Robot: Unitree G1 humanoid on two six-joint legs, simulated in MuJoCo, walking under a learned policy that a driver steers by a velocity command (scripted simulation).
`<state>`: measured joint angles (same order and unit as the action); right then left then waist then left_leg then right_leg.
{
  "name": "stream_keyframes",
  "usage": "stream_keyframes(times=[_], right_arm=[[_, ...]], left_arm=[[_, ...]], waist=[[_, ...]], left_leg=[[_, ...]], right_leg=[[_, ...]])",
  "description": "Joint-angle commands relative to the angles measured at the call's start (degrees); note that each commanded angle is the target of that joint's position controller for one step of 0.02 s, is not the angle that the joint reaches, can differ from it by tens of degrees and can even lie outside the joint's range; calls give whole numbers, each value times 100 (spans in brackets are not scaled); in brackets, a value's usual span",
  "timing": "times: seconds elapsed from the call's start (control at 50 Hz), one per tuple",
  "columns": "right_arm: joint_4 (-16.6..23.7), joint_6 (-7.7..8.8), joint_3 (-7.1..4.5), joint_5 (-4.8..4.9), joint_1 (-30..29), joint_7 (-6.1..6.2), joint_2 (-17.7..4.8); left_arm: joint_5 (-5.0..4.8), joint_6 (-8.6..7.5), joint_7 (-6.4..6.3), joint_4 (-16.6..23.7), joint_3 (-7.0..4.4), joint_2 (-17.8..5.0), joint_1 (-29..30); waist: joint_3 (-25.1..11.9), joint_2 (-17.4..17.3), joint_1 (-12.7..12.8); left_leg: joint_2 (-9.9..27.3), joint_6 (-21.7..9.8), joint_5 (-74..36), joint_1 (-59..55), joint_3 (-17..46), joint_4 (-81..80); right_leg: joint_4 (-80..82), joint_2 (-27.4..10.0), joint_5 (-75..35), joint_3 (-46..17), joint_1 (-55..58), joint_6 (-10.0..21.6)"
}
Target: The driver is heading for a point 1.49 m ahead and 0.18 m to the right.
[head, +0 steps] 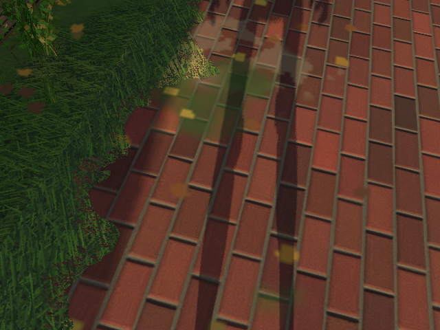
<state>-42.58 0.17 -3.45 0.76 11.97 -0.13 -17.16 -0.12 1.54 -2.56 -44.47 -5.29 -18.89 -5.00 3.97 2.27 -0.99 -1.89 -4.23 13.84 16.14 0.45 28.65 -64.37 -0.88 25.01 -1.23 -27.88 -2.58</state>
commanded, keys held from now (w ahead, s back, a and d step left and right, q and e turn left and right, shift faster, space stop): w+q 0.04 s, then w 0.10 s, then w+e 0.68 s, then w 0.14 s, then w+q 0.04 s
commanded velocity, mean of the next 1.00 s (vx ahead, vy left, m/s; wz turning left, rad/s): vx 0.41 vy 0.00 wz -0.19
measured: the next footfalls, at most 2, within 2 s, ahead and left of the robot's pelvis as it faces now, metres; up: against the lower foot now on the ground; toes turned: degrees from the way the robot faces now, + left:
right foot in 0.52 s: +0.31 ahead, -0.16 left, +0.00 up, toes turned -4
left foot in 1.00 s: +0.67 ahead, -0.04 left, +0.00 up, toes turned -18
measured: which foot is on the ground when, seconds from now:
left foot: down 0.00-0.52, up 0.54-0.98, down 1.00-1.00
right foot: up 0.00-0.50, down 0.52-1.00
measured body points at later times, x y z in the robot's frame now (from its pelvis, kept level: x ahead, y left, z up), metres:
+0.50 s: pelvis +0.17 -0.04 -0.01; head +0.19 -0.05 +0.44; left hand +0.36 +0.21 -0.10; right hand +0.19 -0.35 -0.13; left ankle +0.01 +0.07 -0.74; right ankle +0.27 -0.16 -0.73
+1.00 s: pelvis +0.46 -0.10 -0.02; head +0.50 -0.12 +0.43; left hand +0.54 +0.19 -0.13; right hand +0.64 -0.38 -0.08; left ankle +0.64 -0.03 -0.74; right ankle +0.27 -0.16 -0.74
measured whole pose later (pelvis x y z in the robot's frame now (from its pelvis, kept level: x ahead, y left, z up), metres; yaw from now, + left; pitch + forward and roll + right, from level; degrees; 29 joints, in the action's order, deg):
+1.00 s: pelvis +0.46 -0.10 -0.02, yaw -16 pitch +3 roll +0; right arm -36.9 7.1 -1.7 -0.2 1.8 -1.9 -16.2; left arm -1.0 -2.2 -1.2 -45.9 -3.4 -17.7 -23.5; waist 1.0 -1.8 4.7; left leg -1.0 -1.3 -2.2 29.0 1.3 25.5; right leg -21.7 5.6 25.4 -11.2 2.5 4.6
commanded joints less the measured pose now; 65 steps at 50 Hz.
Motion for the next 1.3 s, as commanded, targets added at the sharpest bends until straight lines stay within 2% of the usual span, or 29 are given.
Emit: stream_keyframes(times=[0.02, 0.14, 0.2, 0.4, 0.46, 0.5, 0.52, 0.54, 0.56, 0.58, 0.6, 0.62, 0.64, 0.66, 0.72, 0.8, 0.84, 0.94, 0.98, 1.0, 1.02, 1.04, 1.06, 1.08, 1.1, 1.12, 1.16, 1.2, 1.3], right_arm=[[392, 129, -219, 38, 148, 129, -906], [261, 267, -195, -34, 433, 175, -904], [195, 301, -197, -61, 433, 130, -992], [-201, 331, -224, -47, 766, 42, -1041], [-207, 290, -272, -3, 693, 38, -1135], [-138, 244, -264, 7, 511, 79, -1135], [-72, 241, -197, -43, 578, 128, -977], [218, 326, -37, -202, 727, 134, -608], [279, 519, 74, -200, 865, 75, -295], [336, 672, -35, 47, 386, -19, -829], [425, 768, -54, 127, 91, -61, -930], [418, 809, -52, 16, 2, -46, -895], [413, 797, -85, -110, 17, -28, -892], [430, 751, -96, -153, 90, -35, -856], [500, 607, -78, -193, 104, -11, -675], [800, 626, 27, -183, -816, -7, -358], [899, 670, 62, -119, -1217, -68, -287], [973, 763, -14, -74, -1412, -189, -511], [867, 773, -110, -81, -897, -161, -708], [709, 775, -198, -86, -228, -131, -884], [586, 762, -241, -164, 705, -109, -1102], [334, 699, -386, -157, 1330, -141, -1509], [272, 679, -260, 18, 1377, -202, -1023], [360, 641, -174, 80, 896, -179, -737], [453, 582, -147, 7, 544, -159, -692], [474, 542, -126, -36, 358, -156, -654], [516, 532, -95, -97, 268, -127, -591], [481, 524, -112, -21, 297, -85, -627], [339, 418, -240, 54, 636, 59, -951]], left_arm=[[-47, -192, 66, 384, -159, -553, 189], [-7, -499, 176, 302, -97, -378, 371], [-55, -573, 243, 261, -50, -370, 397], [-163, -721, 491, 532, 159, -276, 720], [-176, -711, 575, 593, 163, -358, 532], [-140, -678, 551, 371, 12, -588, -396], [-160, -652, 501, 154, -151, -891, -1255], [-162, -607, 420, 103, -315, -1530, -2081], [-162, -645, 460, 90, -211, -1420, -2188], [-155, -655, 456, 159, -98, -989, -1941], [-118, -649, 445, 253, -61, -872, -1607], [-86, -630, 441, 360, -20, -767, -1320], [-39, -620, 429, 464, 30, -659, -1093], [8, -612, 411, 544, 52, -624, -951], [-56, -627, 320, 577, 21, -713, -929], [-120, -576, 196, 426, -26, -807, -1315], [-150, -543, 158, 323, -25, -791, -1589], [-110, -457, 101, 96, -10, -690, -1904], [-70, -402, 107, 115, -36, -765, -1795], [-36, -378, 125, 153, 0, -719, -1694], [56, -371, 132, 293, 98, -530, -1640], [-32, -449, 185, 264, 242, -39, -2568], [-39, -534, 222, 227, 255, -297, -2483], [-134, -594, 260, 388, 153, -683, -1701], [-116, -670, 272, 539, 178, -662, -1147], [-28, -736, 285, 630, 171, -595, -863], [64, -768, 298, 646, 178, -441, -1003], [105, -744, 292, 659, 233, -281, -1056], [83, -786, 314, 943, 352, -86, 37]], waist=[[-674, -901, -43], [-379, -950, -200], [-255, -1027, -308], [161, -703, -523], [40, -759, -325], [-588, -643, 250], [-1152, -436, 611], [-1823, 697, 761], [-2167, 1306, 571], [-1516, 736, 730], [-924, 427, 643], [-648, -15, 485], [-463, -79, 306], [-439, 82, 157], [-332, 126, 26], [-196, 141, 330], [-200, 177, 506], [-174, 334, 485], [-459, 463, 203], [-970, 428, -160], [-1847, 147, -541], [-2719, -1595, -265], [-2596, -1690, -316], [-1532, -1097, -381], [-936, -491, -323], [-446, -239, -188], [-432, -491, 84], [-479, -659, 171], [-319, -657, -169]], left_leg=[[1357, -834, 1254, -1384, 2269, -1738], [1298, -770, 810, -1564, 2022, -2003], [1353, -779, 784, -1400, 1804, -2103], [1696, -796, -303, -1922, 971, -2088], [1735, -652, -1537, -1947, 627, -1740], [1415, -369, -3727, -1645, 52, -438], [1137, -126, -3963, -1013, -285, 820], [552, 320, -1881, 842, -598, 3067], [-245, 462, 1867, 2376, 224, 4179], [155, 353, 1530, 3036, 627, 4567], [415, 240, 991, 3144, 510, 4372], [616, 242, 604, 2922, 453, 3985], [749, 300, 299, 2602, 462, 3574], [795, 375, 132, 2300, 470, 3375], [710, 674, -287, 2126, 268, 2740], [378, 837, -1701, 1722, 147, 948], [236, 807, -2190, 1448, 98, 364], [260, 430, -1867, 1482, 292, -209], [82, 162, -1206, 924, 28, -249], [93, -73, -1441, -63, -95, -319], [841, -493, -1738, -1734, 726, 56], [2108, -1600, -646, -3942, 3371, -192], [2221, -1563, 320, -4003, 4529, -993], [2043, -1297, 743, -3179, 3805, -1112], [1788, -1146, 406, -2303, 3224, -1269], [1579, -1125, -228, -1608, 2815, -1411], [1265, -1109, -1095, -1054, 2404, -1616], [1153, -1188, -1502, -730, 2049, -1720], [800, -901, -1307, 38, 1474, -1749]], right_leg=[[385, -150, -883, -349, -1012, 28], [2068, -191, -1662, -290, -974, -150], [2514, -276, -1901, -141, -820, -172], [3084, -341, -1804, 73, -1083, 324], [3183, -158, -1592, 285, -539, 605], [3454, 273, -1808, 626, 1008, 841], [3430, 291, -1819, 382, 2344, 1028], [3689, -1142, -1061, -1987, 4140, 1758], [4710, -1874, 15, -4466, 4955, 2324], [4946, -1797, 400, -4055, 4608, 2100], [4986, -1603, 4, -3319, 3944, 1948], [5028, -1374, -576, -2805, 3300, 1853], [5145, -1165, -1148, -2427, 2767, 1803], [5262, -1036, -1582, -2238, 2417, 1819], [5400, -778, -2687, -1644, 1839, 1860], [5244, -331, -3014, -1154, 1460, 1510], [5221, -374, -2777, -1244, 1503, 1415], [4656, -908, -3170, -1701, 2675, 1298], [4004, -901, -4778, -1616, 3057, 1191], [3139, -654, -5505, -1343, 2979, 1061], [1703, -366, -4651, -1165, 2131, 922], [-616, 636, -1338, -685, -89, 420], [-1087, 584, 685, -898, -926, 426], [-1255, 198, 312, -824, -1366, 458], [-1001, -10, -96, -628, -1346, 482], [-574, -155, -333, -511, -1334, 447], [42, -341, -613, -469, -870, 347], [693, -357, -600, -313, -677, 168], [2736, -44, -2456, -154, 95, -93]])
Velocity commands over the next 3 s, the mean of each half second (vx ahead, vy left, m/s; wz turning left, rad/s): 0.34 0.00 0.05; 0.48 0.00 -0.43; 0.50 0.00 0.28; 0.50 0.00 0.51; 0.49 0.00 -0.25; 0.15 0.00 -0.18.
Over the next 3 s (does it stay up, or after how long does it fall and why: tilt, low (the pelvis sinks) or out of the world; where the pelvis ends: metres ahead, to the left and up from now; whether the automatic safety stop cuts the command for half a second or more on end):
stays up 1.41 -0.13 0.00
